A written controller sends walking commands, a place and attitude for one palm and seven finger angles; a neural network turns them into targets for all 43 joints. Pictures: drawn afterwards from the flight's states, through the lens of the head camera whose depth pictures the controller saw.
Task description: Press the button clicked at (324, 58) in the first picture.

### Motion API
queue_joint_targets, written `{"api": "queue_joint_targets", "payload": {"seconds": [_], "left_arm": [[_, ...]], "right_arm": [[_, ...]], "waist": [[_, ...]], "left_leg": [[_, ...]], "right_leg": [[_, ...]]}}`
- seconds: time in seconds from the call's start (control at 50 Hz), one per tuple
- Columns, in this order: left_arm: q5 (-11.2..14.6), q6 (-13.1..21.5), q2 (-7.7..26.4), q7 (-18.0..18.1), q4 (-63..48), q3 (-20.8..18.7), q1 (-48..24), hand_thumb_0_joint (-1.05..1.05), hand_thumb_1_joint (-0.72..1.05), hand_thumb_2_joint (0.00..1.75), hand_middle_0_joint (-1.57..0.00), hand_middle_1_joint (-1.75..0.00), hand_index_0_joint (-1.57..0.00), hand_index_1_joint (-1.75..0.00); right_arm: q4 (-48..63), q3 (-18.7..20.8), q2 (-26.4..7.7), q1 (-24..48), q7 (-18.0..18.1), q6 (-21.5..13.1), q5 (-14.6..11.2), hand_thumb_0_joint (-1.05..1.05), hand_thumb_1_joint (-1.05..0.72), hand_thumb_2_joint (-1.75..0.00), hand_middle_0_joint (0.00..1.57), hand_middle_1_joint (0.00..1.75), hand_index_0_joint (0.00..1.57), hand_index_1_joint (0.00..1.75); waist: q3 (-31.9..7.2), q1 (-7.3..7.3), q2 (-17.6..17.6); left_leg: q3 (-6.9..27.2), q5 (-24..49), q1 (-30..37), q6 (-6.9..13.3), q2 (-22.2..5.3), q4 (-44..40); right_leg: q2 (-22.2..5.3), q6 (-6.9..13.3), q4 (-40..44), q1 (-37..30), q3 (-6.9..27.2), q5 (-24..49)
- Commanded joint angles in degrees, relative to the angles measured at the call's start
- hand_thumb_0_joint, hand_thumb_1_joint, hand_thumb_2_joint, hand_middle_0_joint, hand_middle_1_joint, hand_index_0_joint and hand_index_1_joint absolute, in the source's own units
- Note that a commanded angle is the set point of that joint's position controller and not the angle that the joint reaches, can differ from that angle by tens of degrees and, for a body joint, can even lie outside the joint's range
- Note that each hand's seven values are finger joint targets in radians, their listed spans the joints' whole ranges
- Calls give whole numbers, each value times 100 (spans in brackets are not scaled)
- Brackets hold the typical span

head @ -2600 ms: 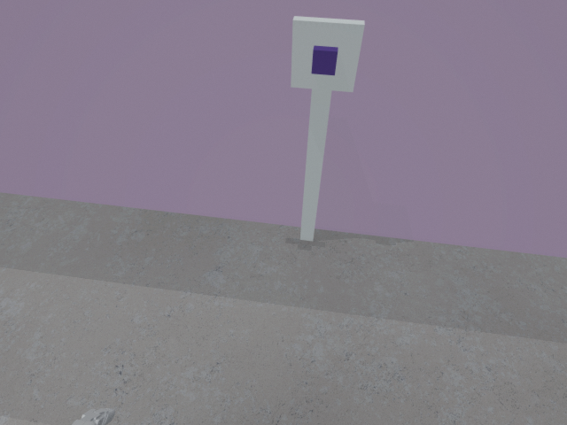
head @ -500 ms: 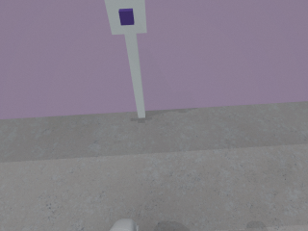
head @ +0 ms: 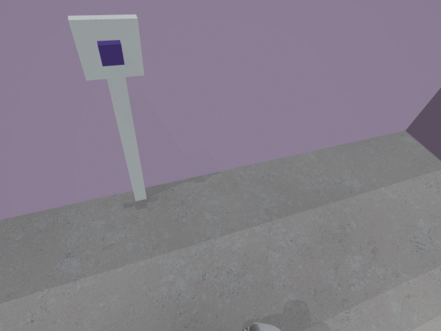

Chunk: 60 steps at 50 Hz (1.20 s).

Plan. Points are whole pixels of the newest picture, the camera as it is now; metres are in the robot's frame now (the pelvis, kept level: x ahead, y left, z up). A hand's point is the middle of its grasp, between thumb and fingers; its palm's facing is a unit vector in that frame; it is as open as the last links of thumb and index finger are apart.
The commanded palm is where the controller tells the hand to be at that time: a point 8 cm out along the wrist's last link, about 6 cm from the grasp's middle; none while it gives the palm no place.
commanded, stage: walk to a spot facing it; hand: left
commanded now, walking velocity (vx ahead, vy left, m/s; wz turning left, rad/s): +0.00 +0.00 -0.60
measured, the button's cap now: (111, 52) +0.81 +0.41 +0.07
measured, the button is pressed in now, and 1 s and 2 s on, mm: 0 0 0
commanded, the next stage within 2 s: turn to face it in 1.86 s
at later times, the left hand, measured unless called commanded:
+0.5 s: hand (174, 272) +0.28 +0.12 -0.17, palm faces -0.36 -0.91 -0.22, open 7.4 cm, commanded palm none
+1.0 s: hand (158, 256) +0.31 +0.16 -0.18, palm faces -0.56 -0.80 -0.19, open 7.4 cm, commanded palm none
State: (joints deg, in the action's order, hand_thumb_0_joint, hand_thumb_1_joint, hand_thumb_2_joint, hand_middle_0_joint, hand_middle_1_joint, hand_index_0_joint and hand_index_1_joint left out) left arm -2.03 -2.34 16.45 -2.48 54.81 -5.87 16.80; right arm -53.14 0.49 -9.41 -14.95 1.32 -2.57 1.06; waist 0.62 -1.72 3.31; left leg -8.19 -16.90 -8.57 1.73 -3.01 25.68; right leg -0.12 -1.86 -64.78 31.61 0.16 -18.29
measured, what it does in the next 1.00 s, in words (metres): walks ahead, turning right: right foot, then left foot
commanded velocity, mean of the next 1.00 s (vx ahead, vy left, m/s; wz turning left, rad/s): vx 0.00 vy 0.00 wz -0.60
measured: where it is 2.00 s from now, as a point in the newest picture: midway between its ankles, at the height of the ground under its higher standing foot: outside the picture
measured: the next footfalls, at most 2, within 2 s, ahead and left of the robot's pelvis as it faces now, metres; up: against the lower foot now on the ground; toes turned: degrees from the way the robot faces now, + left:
right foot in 0.32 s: +0.14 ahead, -0.14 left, +0.00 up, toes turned -18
left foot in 0.68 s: +0.22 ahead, +0.11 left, +0.00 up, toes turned -19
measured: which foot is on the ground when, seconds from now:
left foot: down 0.00-0.32, up 0.34-0.66, down 0.68-1.00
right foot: up 0.00-0.30, down 0.32-0.68, up 0.70-1.00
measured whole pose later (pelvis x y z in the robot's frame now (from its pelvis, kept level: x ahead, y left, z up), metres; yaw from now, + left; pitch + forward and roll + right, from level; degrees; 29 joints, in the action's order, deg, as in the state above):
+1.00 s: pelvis +0.13 +0.04 +0.00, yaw -37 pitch +0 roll -2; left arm -1.5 -5.0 14.4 -2.3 52.1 -5.3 11.8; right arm -51.8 2.5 -10.0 -11.8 0.7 -0.3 1.4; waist 5.2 -0.2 1.0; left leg -16.0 -17.6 -11.6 0.8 -8.6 30.1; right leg -3.1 -3.9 -54.8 24.9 -3.3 -24.9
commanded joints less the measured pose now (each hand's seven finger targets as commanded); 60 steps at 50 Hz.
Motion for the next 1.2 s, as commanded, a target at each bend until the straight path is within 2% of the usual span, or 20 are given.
{"api": "queue_joint_targets", "payload": {"seconds": [0.0, 0.18, 0.26, 0.28, 0.3, 0.32, 0.36, 0.42, 0.62, 0.64, 0.66, 0.68, 0.72, 0.8, 1.0, 1.06, 1.08, 1.1, 1.12, 1.18], "left_arm": [[25, 26, -115, -3, -470, 39, -281, 0, 90, 90, -20, -30, -20, -30], [31, 2, -164, 17, -826, 147, -1617, 0, 90, 90, -20, -30, -20, -30], [16, 202, 183, 79, -677, 60, -719, 0, 90, 90, -20, -30, -20, -30], [-11, 287, 665, 151, -496, -28, -46, 0, 90, 90, -20, -30, -20, -30], [80, 303, 1238, 252, -358, -158, 579, 0, 90, 90, -20, -30, -20, -30], [206, 249, 1279, 317, -312, -143, 604, 0, 90, 90, -20, -30, -20, -30], [173, 166, 990, 370, -628, -90, -301, 0, 90, 90, -20, -30, -20, -30], [84, 146, 709, 380, -869, 0, -1172, 0, 90, 90, -20, -30, -20, -30], [86, 31, 742, 265, -955, -83, -1016, 0, 90, 90, -20, -30, -20, -30], [119, 9, 573, 258, -1026, -46, -1043, 0, 90, 90, -20, -30, -20, -30], [170, -12, 183, 208, -1158, 8, -911, 0, 90, 90, -20, -30, -20, -30], [100, -11, 168, 184, -1207, 27, -873, 0, 90, 90, -20, -30, -20, -30], [29, -12, 386, 115, -997, -112, -877, 0, 90, 90, -20, -30, -20, -30], [79, -66, 105, 42, -847, -41, -633, 0, 90, 90, -20, -30, -20, -30], [67, -22, -68, 48, -888, 47, -1059, 0, 90, 90, -20, -30, -20, -30], [71, 67, 39, 91, -778, 25, -672, 0, 90, 90, -20, -30, -20, -30], [51, 133, 299, 133, -665, -14, -303, 0, 90, 90, -20, -30, -20, -30], [7, 216, 968, 219, -554, -130, 132, 0, 90, 90, -20, -30, -20, -30], [115, 192, 1266, 291, -461, -187, 416, 0, 90, 90, -20, -30, -20, -30], [109, 102, 831, 373, -670, -146, -417, 0, 90, 90, -20, -30, -20, -30]], "right_arm": [[55, 210, -937, -528, 139, -103, 0, 0, -90, -90, 20, 30, 20, 30], [-352, 351, -977, -1073, 112, 47, 56, 0, -90, -90, 20, 30, 20, 30], [-229, 441, -1247, -941, 48, 80, -19, 0, -90, -90, 20, 30, 20, 30], [-109, 409, -1104, -975, -24, 103, -103, 0, -90, -90, 20, 30, 20, 30], [184, 339, -730, -733, -33, 119, -135, 0, -90, -90, 20, 30, 20, 30], [321, 346, -820, -301, 63, 127, -97, 0, -90, -90, 20, 30, 20, 30], [347, 353, -827, -106, 69, 242, -59, 0, -90, -90, 20, 30, 20, 30], [121, 338, -687, -419, 29, 432, 15, 0, -90, -90, 20, 30, 20, 30], [424, 349, -767, -317, 62, 226, -68, 0, -90, -90, 20, 30, 20, 30], [398, 389, -958, -513, 90, 173, -68, 0, -90, -90, 20, 30, 20, 30], [473, 490, -1518, -494, 96, 128, 2, 0, -90, -90, 20, 30, 20, 30], [580, 525, -1804, -287, 67, 170, 12, 0, -90, -90, 20, 30, 20, 30], [694, 424, -1366, 247, 104, 127, 49, 0, -90, -90, 20, 30, 20, 30], [673, 413, -1135, 378, 95, 116, 38, 0, -90, -90, 20, 30, 20, 30], [257, 614, -1378, -107, -4, 212, 59, 0, -90, -90, 20, 30, 20, 30], [244, 631, -1443, 11, -41, 230, 41, 0, -90, -90, 20, 30, 20, 30], [261, 619, -1335, -60, -76, 242, -3, 0, -90, -90, 20, 30, 20, 30], [490, 491, -933, 26, -106, 263, -36, 0, -90, -90, 20, 30, 20, 30], [736, 417, -807, 395, -63, 327, -29, 0, -90, -90, 20, 30, 20, 30], [631, 421, -934, 697, 1, 413, -15, 0, -90, -90, 20, 30, 20, 30]], "waist": [[259, 117, -1096], [384, 528, -1252], [-387, -28, -1043], [-941, -332, -120], [-1456, -508, 1026], [-1218, -486, 258], [-780, -157, 574], [-276, 378, 30], [-600, 389, 632], [-714, 519, 231], [-682, 508, -1455], [-410, 430, -2232], [-14, 260, -1293], [-200, 211, -1293], [-259, 491, -1609], [-433, 224, -1375], [-673, 19, -784], [-751, -222, 1045], [-762, -353, 1245], [-282, -101, 725]], "left_leg": [[439, 3741, 464, 258, -1374, -732], [-136, 4395, 900, 452, -1621, -247], [-547, 5189, 509, 47, -1620, 1641], [-700, 3558, -959, -261, -1448, 3068], [-549, -1754, -2559, -676, -294, 4984], [431, -2043, -2698, -539, -380, 5207], [780, -1398, -2629, -580, -609, 5107], [576, -770, -1886, -662, -551, 4168], [289, -37, -440, -557, 79, 742], [595, 211, 289, -439, -227, -79], [2175, 514, 856, 69, -1638, -835], [2869, 827, 387, 553, -2722, -1127], [2131, 1111, -330, 616, -2200, -1027], [539, 2670, 329, 457, -1609, -520], [-104, 3035, 690, 459, -1974, -138], [-421, 2836, 339, 106, -1920, 581], [-602, 2560, -206, -178, -1740, 1496], [-777, -284, -1948, -542, -1032, 2797], [-45, -2101, -2713, -655, -500, 3802], [751, -1152, -2737, -622, -648, 4214]], "right_leg": [[-217, -108, -288, 745, -110, 308], [-197, 73, 1703, 168, -662, 66], [86, 379, 3296, -1908, -774, 482], [-669, 705, 3646, -3752, 36, 2121], [-2473, 1619, 3702, -4603, 2554, 5176], [-2469, 1884, 3671, -4159, 2122, 5981], [-2022, 1632, 4190, -3028, 2014, 3391], [-1363, 1234, 4472, -1455, 1152, 2258], [-807, 893, 3748, -1189, 1797, 1993], [-521, 619, 3312, -730, 1568, 1607], [297, 205, 2127, 319, 810, -39], [295, -29, 699, 594, 193, -1596], [13, -103, -547, 462, 378, -1013], [-176, -239, -405, 327, -14, -536], [-192, -82, 1925, -557, -637, -715], [-85, 102, 3269, -1564, -749, 152], [-256, 246, 4037, -2544, -497, 981], [-1657, 785, 4340, -3718, 1408, 2768], [-2421, 1375, 4216, -3582, 2139, 4647], [-1719, 1348, 4453, -2589, 1674, 2358]]}}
